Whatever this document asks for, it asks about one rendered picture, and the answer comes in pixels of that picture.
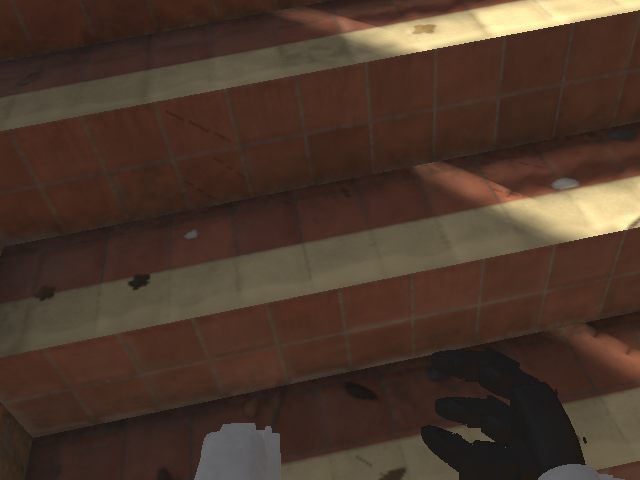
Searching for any left robot thigh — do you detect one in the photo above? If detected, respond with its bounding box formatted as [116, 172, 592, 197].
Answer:
[194, 423, 281, 480]

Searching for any robot right hand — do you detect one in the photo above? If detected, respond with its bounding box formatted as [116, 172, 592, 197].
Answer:
[421, 347, 587, 480]

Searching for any robot left shin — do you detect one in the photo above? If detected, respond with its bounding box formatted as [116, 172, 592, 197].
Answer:
[200, 432, 215, 459]

